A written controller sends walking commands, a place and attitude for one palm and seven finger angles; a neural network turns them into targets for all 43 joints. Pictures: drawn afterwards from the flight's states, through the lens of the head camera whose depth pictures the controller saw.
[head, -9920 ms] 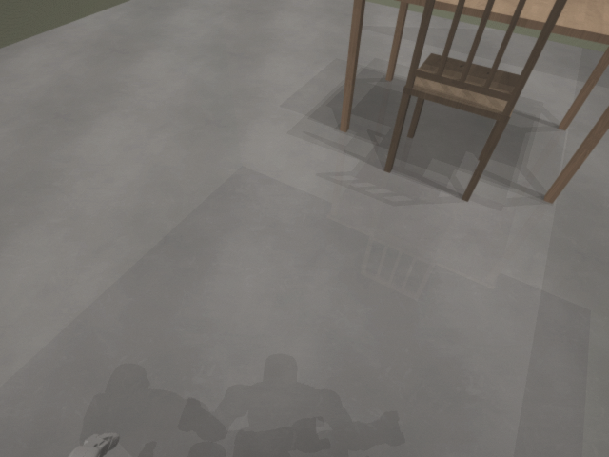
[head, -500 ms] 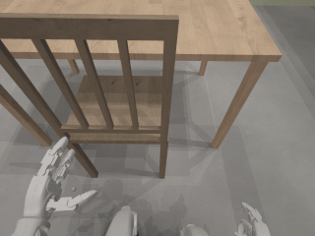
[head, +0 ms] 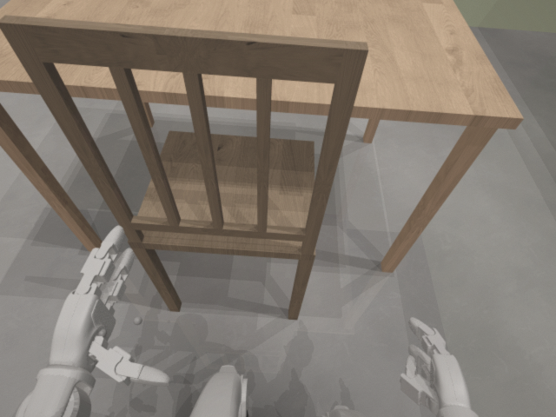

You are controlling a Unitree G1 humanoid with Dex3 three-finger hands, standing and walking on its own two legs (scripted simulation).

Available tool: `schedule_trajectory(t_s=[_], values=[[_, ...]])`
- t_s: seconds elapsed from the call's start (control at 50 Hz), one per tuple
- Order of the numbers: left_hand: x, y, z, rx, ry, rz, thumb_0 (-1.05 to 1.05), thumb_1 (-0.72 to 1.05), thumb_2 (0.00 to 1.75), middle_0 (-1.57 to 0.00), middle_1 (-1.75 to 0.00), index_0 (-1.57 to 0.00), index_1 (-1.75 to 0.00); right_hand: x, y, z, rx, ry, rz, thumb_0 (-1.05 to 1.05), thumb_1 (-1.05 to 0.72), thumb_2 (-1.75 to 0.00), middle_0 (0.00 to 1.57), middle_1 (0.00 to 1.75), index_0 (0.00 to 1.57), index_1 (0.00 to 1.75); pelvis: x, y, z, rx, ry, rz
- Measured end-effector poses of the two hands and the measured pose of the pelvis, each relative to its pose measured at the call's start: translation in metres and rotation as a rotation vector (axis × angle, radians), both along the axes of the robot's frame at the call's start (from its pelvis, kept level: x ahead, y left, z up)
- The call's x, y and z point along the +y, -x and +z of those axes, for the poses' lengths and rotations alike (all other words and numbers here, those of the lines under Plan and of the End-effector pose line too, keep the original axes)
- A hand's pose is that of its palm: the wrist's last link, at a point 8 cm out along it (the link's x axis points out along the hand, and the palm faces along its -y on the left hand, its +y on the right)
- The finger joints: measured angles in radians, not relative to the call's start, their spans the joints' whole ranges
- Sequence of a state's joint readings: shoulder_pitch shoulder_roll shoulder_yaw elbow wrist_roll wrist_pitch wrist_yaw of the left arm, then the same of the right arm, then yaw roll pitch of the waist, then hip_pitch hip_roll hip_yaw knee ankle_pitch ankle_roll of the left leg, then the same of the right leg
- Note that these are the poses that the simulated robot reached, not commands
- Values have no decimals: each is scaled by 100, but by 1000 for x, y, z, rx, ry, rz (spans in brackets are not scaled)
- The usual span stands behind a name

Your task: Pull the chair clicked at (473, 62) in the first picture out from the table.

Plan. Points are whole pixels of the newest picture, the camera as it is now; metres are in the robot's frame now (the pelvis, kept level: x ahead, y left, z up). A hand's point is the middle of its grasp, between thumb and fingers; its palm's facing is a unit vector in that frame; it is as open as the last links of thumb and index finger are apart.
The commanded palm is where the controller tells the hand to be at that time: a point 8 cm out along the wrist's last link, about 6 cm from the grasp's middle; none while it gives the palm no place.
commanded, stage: raise the hand toward the chair's back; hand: left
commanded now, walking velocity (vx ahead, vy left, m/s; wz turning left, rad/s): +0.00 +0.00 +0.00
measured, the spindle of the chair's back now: (208, 167) +0.49 +0.15 +0.04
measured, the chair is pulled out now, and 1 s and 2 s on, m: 0.00 0.00 0.00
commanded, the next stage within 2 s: aim the fingers beside a spindle in 0.72 s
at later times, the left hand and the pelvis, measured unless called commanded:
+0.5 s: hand (143, 306) +0.25 +0.19 +0.05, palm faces +0.00 -1.00 -0.06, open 16.9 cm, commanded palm +0.22 +0.25 +0.05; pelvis +0.00 -0.01 +0.01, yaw +0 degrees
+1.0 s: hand (157, 299) +0.26 +0.18 +0.05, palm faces +0.00 -1.00 -0.04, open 16.9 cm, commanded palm +0.24 +0.23 +0.04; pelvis +0.01 -0.02 +0.00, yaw +0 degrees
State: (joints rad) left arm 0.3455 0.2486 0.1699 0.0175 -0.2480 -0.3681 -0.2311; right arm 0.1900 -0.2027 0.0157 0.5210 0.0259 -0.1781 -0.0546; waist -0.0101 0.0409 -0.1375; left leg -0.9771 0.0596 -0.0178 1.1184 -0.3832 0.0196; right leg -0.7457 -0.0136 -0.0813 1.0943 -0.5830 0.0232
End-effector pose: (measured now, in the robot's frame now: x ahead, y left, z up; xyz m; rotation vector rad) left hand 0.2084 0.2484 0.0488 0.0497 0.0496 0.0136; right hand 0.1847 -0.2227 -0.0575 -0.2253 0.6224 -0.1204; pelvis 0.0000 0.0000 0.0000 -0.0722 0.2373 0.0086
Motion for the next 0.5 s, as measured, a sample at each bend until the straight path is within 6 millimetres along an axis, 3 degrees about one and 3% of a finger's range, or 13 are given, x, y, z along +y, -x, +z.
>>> schedule_trajectory(t_s=[0.12, 0.26, 0.5], values=[[6, -4, 5, -7, -10, -1, -1, -49, 31, -6, -8, -6, -8, -1, 9, -3, 32, 1, -2, 1, -91, -89, 20, 30, 20, 30, 0, 0, 2, -7, 2, 3], [9, -11, 8, 0, -13, -6, -1, -50, 30, -6, -8, -6, -8, -17, 27, -6, 78, 20, -43, 1, -91, -89, 20, 30, 20, 30, -3, -1, 4, -10, -1, 1], [-3, -17, 7, 7, -12, -12, -1, -50, 30, -6, -8, -6, -8, -40, 41, -7, 96, 33, -94, 1, -91, -89, 20, 30, 20, 30, -11, -3, 7, -8, -13, -7]])
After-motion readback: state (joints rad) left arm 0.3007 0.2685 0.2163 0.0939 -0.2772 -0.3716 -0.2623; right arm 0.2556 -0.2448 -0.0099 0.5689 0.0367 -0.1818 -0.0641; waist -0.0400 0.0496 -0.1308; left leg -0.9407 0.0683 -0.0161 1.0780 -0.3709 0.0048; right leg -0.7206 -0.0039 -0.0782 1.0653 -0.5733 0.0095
